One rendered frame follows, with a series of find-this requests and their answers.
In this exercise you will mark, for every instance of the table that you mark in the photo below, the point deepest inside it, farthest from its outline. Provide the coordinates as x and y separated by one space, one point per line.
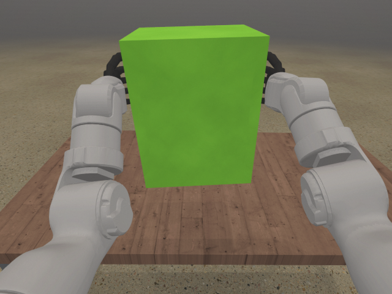
257 223

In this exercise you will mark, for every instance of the left robot forearm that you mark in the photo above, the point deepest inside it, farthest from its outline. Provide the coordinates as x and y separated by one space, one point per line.
95 145

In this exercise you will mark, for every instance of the robot left hand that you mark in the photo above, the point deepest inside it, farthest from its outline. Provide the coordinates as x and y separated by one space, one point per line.
113 70

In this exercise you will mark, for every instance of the right robot upper arm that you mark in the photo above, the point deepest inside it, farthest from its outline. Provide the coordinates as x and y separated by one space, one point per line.
348 199

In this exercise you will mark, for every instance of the left robot upper arm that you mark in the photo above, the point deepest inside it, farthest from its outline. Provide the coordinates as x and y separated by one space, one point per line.
85 218

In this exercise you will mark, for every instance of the right robot forearm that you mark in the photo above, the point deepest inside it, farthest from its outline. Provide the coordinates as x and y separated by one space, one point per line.
319 134

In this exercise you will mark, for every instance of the robot right hand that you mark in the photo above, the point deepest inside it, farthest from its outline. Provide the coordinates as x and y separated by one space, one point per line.
275 62

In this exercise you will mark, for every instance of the carton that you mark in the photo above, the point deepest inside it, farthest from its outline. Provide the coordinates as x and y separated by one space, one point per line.
195 94

